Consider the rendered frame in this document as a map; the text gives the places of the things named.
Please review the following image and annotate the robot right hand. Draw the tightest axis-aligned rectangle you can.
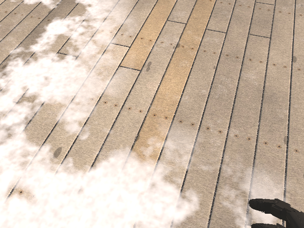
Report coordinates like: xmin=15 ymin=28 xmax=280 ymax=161
xmin=249 ymin=199 xmax=304 ymax=228

